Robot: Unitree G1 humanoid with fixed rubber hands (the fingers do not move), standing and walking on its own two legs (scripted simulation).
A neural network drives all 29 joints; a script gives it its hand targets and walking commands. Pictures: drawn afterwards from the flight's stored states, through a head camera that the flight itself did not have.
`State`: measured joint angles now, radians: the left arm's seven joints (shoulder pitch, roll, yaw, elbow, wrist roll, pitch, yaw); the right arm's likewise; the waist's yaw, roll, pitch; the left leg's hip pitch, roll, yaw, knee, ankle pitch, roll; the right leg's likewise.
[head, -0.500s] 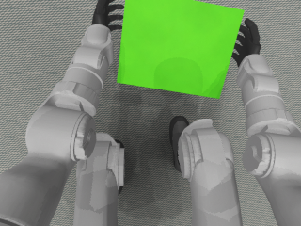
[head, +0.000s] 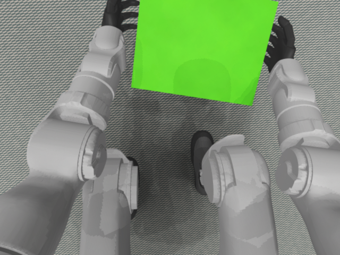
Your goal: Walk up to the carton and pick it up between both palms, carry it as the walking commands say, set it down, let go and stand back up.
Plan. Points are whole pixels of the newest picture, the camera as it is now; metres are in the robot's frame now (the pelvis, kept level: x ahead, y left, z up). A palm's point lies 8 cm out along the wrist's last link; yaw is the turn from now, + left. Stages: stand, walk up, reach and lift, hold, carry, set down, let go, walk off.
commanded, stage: set down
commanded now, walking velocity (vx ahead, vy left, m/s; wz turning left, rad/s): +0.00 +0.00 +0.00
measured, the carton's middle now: (193, 52) +0.49 -0.13 -0.26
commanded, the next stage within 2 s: none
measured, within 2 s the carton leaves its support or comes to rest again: neither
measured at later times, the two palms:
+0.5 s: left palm (113, 52) +0.51 +0.05 -0.21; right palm (290, 80) +0.40 -0.32 -0.20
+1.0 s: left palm (95, 33) +0.54 +0.08 -0.19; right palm (302, 71) +0.41 -0.34 -0.19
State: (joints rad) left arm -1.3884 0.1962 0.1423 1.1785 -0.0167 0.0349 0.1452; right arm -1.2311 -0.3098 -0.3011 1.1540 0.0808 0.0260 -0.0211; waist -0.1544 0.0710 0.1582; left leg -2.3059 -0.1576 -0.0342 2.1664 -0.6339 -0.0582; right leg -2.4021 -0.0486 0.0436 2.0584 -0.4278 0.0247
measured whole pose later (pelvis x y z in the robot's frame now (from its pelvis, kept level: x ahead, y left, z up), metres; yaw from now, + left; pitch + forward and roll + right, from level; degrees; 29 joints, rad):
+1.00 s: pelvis -0.02 -0.01 +0.00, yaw -2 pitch +35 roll +0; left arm -1.37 0.41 -0.04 0.93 -0.18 0.10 0.12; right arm -1.18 -0.45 -0.23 0.94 0.31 -0.02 -0.03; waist -0.14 0.03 0.46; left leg -2.18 -0.08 -0.03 2.18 -0.62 -0.05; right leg -2.28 -0.06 0.00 2.06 -0.39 -0.02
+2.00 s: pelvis +0.04 -0.02 +0.20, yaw -2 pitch +48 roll +4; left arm -0.86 0.25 0.17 0.70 0.01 0.23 0.04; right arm -0.73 -0.33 -0.33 0.66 0.15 0.17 0.09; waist -0.15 0.02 -0.22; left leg -1.75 -0.04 -0.02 1.42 -0.52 -0.04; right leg -1.86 0.01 0.04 1.37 -0.34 -0.01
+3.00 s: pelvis +0.12 -0.01 +0.38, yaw -5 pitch +9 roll -1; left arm 0.13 0.16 0.07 0.50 0.06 0.02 0.00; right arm 0.27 -0.19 -0.03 0.39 0.00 0.03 0.10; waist -0.05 0.01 0.00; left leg -0.37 -0.01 -0.05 0.58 -0.36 0.00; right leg -0.47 0.02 0.03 0.55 -0.23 0.01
